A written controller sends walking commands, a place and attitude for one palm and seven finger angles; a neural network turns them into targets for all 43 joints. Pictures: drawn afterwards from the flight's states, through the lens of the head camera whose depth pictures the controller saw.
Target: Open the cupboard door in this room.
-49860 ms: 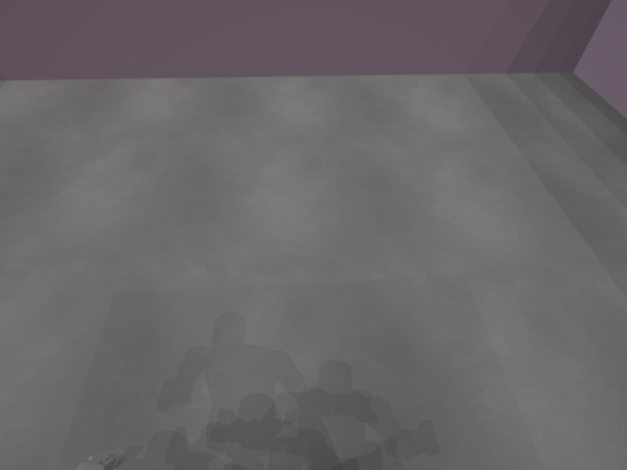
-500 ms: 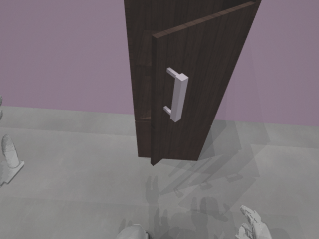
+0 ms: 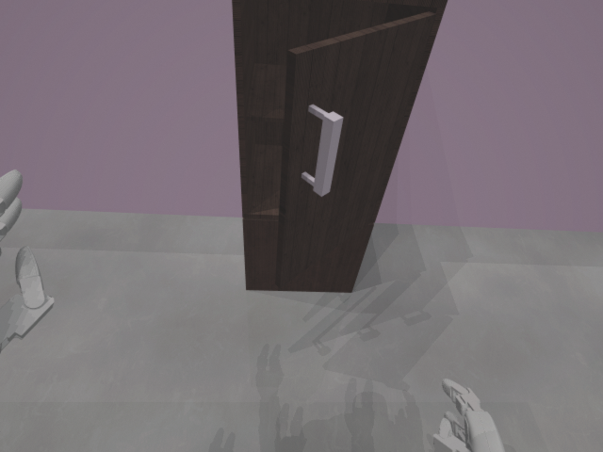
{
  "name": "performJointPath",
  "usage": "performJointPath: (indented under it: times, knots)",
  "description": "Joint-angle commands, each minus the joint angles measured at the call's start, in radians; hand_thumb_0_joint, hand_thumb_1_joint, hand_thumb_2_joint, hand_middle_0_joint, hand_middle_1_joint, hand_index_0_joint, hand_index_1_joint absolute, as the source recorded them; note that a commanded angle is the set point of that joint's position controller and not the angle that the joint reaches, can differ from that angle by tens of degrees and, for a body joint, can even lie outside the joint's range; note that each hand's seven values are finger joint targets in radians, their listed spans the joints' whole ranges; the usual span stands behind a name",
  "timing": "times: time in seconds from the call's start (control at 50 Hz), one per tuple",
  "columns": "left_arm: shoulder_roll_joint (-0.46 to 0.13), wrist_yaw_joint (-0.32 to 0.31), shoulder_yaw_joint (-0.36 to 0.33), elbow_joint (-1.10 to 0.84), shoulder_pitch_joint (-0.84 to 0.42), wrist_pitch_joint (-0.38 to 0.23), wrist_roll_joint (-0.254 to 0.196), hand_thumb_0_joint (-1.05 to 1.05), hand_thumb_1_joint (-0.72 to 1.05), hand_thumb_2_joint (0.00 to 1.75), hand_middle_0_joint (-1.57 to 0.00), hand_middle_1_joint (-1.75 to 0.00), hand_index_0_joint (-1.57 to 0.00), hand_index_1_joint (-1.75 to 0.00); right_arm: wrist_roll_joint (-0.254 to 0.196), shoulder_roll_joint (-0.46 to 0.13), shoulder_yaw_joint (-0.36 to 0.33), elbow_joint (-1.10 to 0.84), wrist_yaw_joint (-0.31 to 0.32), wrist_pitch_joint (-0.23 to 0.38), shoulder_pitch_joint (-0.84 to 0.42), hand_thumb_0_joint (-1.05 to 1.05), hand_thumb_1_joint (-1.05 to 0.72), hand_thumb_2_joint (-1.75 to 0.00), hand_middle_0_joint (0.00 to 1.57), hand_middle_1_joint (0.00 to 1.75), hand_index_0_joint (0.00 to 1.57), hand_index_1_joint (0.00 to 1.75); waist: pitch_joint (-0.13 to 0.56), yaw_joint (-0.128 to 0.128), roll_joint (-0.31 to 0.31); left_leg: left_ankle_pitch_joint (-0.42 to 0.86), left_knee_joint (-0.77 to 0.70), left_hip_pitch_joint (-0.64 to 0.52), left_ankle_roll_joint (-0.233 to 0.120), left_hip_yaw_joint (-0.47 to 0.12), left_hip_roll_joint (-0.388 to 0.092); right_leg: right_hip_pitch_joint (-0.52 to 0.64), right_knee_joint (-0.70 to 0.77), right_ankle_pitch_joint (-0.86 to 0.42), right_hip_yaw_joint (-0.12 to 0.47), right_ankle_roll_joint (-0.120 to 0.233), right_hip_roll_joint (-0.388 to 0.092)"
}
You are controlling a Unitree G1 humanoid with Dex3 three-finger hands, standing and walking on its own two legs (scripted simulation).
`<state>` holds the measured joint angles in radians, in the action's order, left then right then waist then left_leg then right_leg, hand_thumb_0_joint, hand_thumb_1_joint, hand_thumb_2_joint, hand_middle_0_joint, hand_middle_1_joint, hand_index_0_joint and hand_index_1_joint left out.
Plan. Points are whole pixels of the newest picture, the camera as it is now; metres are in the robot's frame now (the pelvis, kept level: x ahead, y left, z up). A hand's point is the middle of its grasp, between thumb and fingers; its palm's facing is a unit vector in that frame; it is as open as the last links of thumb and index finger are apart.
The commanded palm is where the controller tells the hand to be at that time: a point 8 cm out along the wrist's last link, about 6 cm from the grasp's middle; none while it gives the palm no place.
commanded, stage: stop stepping back and stand still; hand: left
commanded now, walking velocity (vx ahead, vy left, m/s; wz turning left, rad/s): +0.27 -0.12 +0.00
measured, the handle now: (318, 151) +0.58 +0.03 +0.10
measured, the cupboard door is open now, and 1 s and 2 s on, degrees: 42 42 42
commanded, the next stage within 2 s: let the arm hang, fingers relaxed in 1.32 s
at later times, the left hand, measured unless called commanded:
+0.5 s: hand out of the picture +0.06 +0.29 +0.18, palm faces +0.51 -0.80 -0.33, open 7.4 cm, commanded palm +0.00 +0.33 +0.19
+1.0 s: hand out of the picture +0.04 +0.29 +0.18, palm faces +0.48 -0.75 -0.45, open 7.4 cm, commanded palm -0.02 +0.33 +0.19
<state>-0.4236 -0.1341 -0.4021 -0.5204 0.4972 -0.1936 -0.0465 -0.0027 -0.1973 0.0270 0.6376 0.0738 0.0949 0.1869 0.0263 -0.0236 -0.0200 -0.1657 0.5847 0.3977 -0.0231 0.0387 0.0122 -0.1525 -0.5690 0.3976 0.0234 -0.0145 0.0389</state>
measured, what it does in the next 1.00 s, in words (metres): walks backwards: right foot, then left foot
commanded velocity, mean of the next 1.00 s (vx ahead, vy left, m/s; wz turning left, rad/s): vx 0.18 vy -0.02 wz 0.00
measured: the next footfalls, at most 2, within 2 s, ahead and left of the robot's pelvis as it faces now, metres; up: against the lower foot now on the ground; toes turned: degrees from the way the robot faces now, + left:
right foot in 0.24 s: -0.06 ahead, -0.08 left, +0.00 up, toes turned -3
left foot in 0.50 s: -0.07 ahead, +0.17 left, +0.00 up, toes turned +7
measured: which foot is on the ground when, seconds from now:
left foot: down 0.00-0.22, up 0.24-0.48, down 0.50-0.76, up 0.78-1.00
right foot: down 0.00-0.00, up 0.02-0.22, down 0.24-0.50, up 0.52-0.74, down 0.76-1.00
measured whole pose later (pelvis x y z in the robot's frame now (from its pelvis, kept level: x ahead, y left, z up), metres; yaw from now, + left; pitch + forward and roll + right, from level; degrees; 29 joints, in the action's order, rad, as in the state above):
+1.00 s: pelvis -0.14 +0.02 +0.01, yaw +3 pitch -1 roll +1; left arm -0.35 -0.16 -0.38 -0.43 0.52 -0.23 -0.01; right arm 0.00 -0.23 -0.02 0.67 0.09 0.13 0.21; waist -0.04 -0.01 0.00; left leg -0.26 0.63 0.32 -0.01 0.08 -0.02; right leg -0.20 -0.51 0.29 -0.06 0.03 -0.02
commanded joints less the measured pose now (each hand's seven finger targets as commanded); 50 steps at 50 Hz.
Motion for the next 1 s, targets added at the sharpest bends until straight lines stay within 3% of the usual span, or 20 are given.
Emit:
performJointPath:
  times: [0.0,0.02,0.06,0.16,0.18,0.22,0.26,0.44,0.46,0.48,0.52,0.6,0.68,0.7,0.72,0.74,0.76,0.78,0.86,0.98]
  knots:
    - [-0.2,-0.024,-0.151,-0.178,-0.047,-0.063,-0.013,0.0,0.9,0.9,-0.2,-0.3,-0.2,-0.3,0.008,-0.135,-0.071,-0.157,0.003,0.109,-0.045,0.0,-0.9,-0.9,0.2,0.3,0.2,0.3,0.149,0.016,0.221,0.193,-0.347,-0.322,-0.069,-0.405,-0.274,-0.183,-0.203,0.172,0.019,0.004,0.034]
    - [-0.238,-0.02,-0.187,-0.228,-0.001,-0.067,-0.03,0.0,0.9,0.9,-0.2,-0.3,-0.2,-0.3,0.023,-0.129,-0.068,-0.159,0.0,0.123,-0.059,0.0,-0.9,-0.9,0.2,0.3,0.2,0.3,0.163,0.015,0.281,-0.108,-0.445,-0.254,-0.033,-0.482,-0.289,-0.148,-0.251,0.167,0.053,0.005,0.018]
    - [-0.209,-0.031,-0.168,-0.3,0.047,-0.071,-0.013,0.0,0.9,0.9,-0.2,-0.3,-0.2,-0.3,0.027,-0.117,-0.061,-0.169,-0.011,0.117,-0.072,0.0,-0.9,-0.9,0.2,0.3,0.2,0.3,0.118,0.011,0.236,-0.493,-0.556,-0.069,0.014,-0.375,-0.247,-0.016,-0.23,0.092,0.005,0.026,0.039]
    - [-0.184,-0.041,-0.148,-0.231,0.163,-0.032,-0.003,0.0,0.9,0.9,-0.2,-0.3,-0.2,-0.3,0.029,-0.124,-0.074,-0.174,-0.007,0.075,-0.068,0.0,-0.9,-0.9,0.2,0.3,0.2,0.3,0.052,0.005,0.245,-0.481,-0.443,0.149,0.071,-0.107,-0.108,0.237,0.113,0.116,-0.144,0.067,0.074]
    - [-0.197,-0.038,-0.149,-0.226,0.145,-0.023,0.002,0.0,0.9,0.9,-0.2,-0.3,-0.2,-0.3,0.026,-0.116,-0.076,-0.166,-0.002,0.061,-0.053,0.0,-0.9,-0.9,0.2,0.3,0.2,0.3,0.055,0.01,0.119,-0.416,-0.242,0.113,0.074,-0.026,-0.042,0.175,0.246,0.12,-0.079,0.091,0.002]
    - [-0.232,-0.04,-0.185,-0.24,0.03,-0.025,-0.007,0.0,0.9,0.9,-0.2,-0.3,-0.2,-0.3,0.028,-0.137,-0.087,-0.147,0.005,0.036,-0.054,0.0,-0.9,-0.9,0.2,0.3,0.2,0.3,-0.002,0.025,-0.178,-0.229,0.482,0.104,0.051,-0.038,0.024,-0.254,0.495,0.325,0.462,0.282,-0.415]
    - [-0.2,-0.036,-0.159,-0.13,-0.069,-0.036,-0.002,0.0,0.9,0.9,-0.2,-0.3,-0.2,-0.3,0.018,-0.128,-0.08,-0.12,0.008,0.048,-0.022,0.0,-0.9,-0.9,0.2,0.3,0.2,0.3,-0.013,0.055,-0.11,-0.195,0.63,0.202,0.043,-0.078,-0.046,-0.251,0.433,0.385,0.355,0.237,-0.36]
    - [-0.162,-0.057,-0.082,-0.143,-0.155,-0.069,0.031,0.0,0.9,0.9,-0.2,-0.3,-0.2,-0.3,0.026,-0.126,-0.065,-0.126,0.053,0.107,-0.027,0.0,-0.9,-0.9,0.2,0.3,0.2,0.3,-0.024,0.039,-0.027,-0.268,-0.122,-0.197,-0.011,0.105,-0.031,-0.209,0.221,0.296,0.092,0.151,-0.198]
    - [-0.168,-0.055,-0.099,-0.182,-0.15,-0.076,0.021,0.0,0.9,0.9,-0.2,-0.3,-0.2,-0.3,0.025,-0.143,-0.069,-0.136,0.051,0.109,-0.013,0.0,-0.9,-0.9,0.2,0.3,0.2,0.3,-0.033,0.049,0.11,-0.353,-0.249,-0.254,-0.049,-0.044,-0.101,-0.272,0.028,0.228,0.052,0.108,-0.129]
    - [-0.172,-0.057,-0.118,-0.225,-0.146,-0.091,0.021,0.0,0.9,0.9,-0.2,-0.3,-0.2,-0.3,0.026,-0.161,-0.075,-0.146,0.042,0.108,-0.008,0.0,-0.9,-0.9,0.2,0.3,0.2,0.3,-0.052,0.05,0.336,-0.403,-0.353,-0.342,-0.122,-0.368,-0.294,-0.445,-0.224,0.162,-0.068,0.043,-0.016]
    - [-0.268,-0.048,-0.208,-0.226,-0.111,-0.12,0.033,0.0,0.9,0.9,-0.2,-0.3,-0.2,-0.3,0.021,-0.133,-0.089,-0.127,0.023,0.103,-0.013,0.0,-0.9,-0.9,0.2,0.3,0.2,0.3,-0.036,0.049,0.296,-0.612,-0.477,-0.148,-0.213,-0.558,-0.427,-0.426,-0.545,0.106,-0.008,0.024,-0.051]
    - [-0.155,-0.041,-0.154,-0.145,0.039,-0.101,0.032,0.0,0.9,0.9,-0.2,-0.3,-0.2,-0.3,0.009,-0.123,-0.086,-0.113,-0.003,0.097,-0.041,0.0,-0.9,-0.9,0.2,0.3,0.2,0.3,-0.082,0.027,0.258,-0.516,-0.431,0.06,-0.127,-0.199,-0.294,-0.221,-0.345,-0.027,-0.106,0.025,-0.068]
    - [-0.132,-0.043,-0.113,-0.094,0.009,-0.078,0.03,0.0,0.9,0.9,-0.2,-0.3,-0.2,-0.3,0.012,-0.132,-0.089,-0.125,0.01,0.077,-0.028,0.0,-0.9,-0.9,0.2,0.3,0.2,0.3,-0.028,0.022,0.241,-0.551,-0.308,0.146,-0.074,-0.075,-0.235,0.072,-0.064,0.063,-0.206,0.036,0.009]
    - [-0.145,-0.046,-0.117,-0.083,0.0,-0.068,0.032,0.0,0.9,0.9,-0.2,-0.3,-0.2,-0.3,0.01,-0.122,-0.086,-0.125,0.012,0.072,-0.034,0.0,-0.9,-0.9,0.2,0.3,0.2,0.3,-0.019,0.012,0.146,-0.506,-0.151,0.17,-0.055,-0.039,-0.195,0.125,0.056,0.09,-0.15,0.048,-0.003]
    - [-0.146,-0.045,-0.112,-0.063,0.002,-0.052,0.035,0.0,0.9,0.9,-0.2,-0.3,-0.2,-0.3,0.005,-0.109,-0.084,-0.127,0.011,0.068,-0.036,0.0,-0.9,-0.9,0.2,0.3,0.2,0.3,-0.041,0.012,-0.018,-0.414,0.113,0.192,-0.025,0.037,-0.103,0.07,0.209,0.133,0.069,0.108,-0.111]
    - [-0.189,-0.044,-0.122,-0.093,-0.035,-0.045,0.027,0.0,0.9,0.9,-0.2,-0.3,-0.2,-0.3,0.004,-0.096,-0.08,-0.147,0.01,0.067,-0.055,0.0,-0.9,-0.9,0.2,0.3,0.2,0.3,-0.039,0.009,-0.249,-0.328,0.396,0.295,0.002,0.028,-0.018,0.046,0.367,0.111,0.483,0.206,-0.339]
    - [-0.238,-0.044,-0.163,-0.114,-0.094,-0.07,0.018,0.0,0.9,0.9,-0.2,-0.3,-0.2,-0.3,0.018,-0.123,-0.078,-0.131,0.012,0.086,-0.067,0.0,-0.9,-0.9,0.2,0.3,0.2,0.3,-0.05,0.02,-0.137,-0.294,0.536,0.269,0.02,-0.028,-0.036,-0.016,0.375,-0.103,0.53,0.237,-0.396]
    - [-0.179,-0.044,-0.131,-0.049,-0.105,-0.067,0.021,0.0,0.9,0.9,-0.2,-0.3,-0.2,-0.3,0.01,-0.087,-0.072,-0.087,0.004,0.088,-0.025,0.0,-0.9,-0.9,0.2,0.3,0.2,0.3,0.018,0.039,-0.154,-0.264,0.566,0.251,0.028,-0.058,-0.049,-0.01,0.349,0.058,0.48,0.22,-0.381]
    - [-0.171,-0.038,-0.119,-0.106,-0.126,-0.099,0.03,0.0,0.9,0.9,-0.2,-0.3,-0.2,-0.3,0.007,-0.108,-0.071,-0.108,0.016,0.087,-0.071,0.0,-0.9,-0.9,0.2,0.3,0.2,0.3,-0.033,0.029,-0.119,-0.147,0.311,0.068,0.025,-0.008,-0.065,-0.083,0.296,-0.229,0.176,0.161,-0.305]
    - [-0.16,-0.058,-0.142,-0.172,-0.021,-0.114,0.017,0.0,0.9,0.9,-0.2,-0.3,-0.2,-0.3,0.011,-0.123,-0.084,-0.147,0.014,0.097,-0.059,0.0,-0.9,-0.9,0.2,0.3,0.2,0.3,0.027,0.013,0.033,0.016,-0.203,-0.252,-0.01,-0.025,-0.075,-0.061,0.154,-0.218,0.079,0.066,-0.183]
